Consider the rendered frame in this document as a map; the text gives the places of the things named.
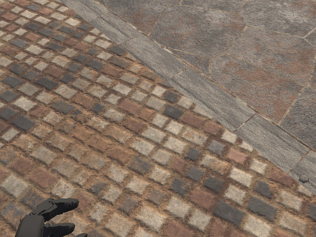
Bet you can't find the left robot hand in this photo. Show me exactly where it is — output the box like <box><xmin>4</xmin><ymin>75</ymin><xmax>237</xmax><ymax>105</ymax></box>
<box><xmin>15</xmin><ymin>197</ymin><xmax>88</xmax><ymax>237</ymax></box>

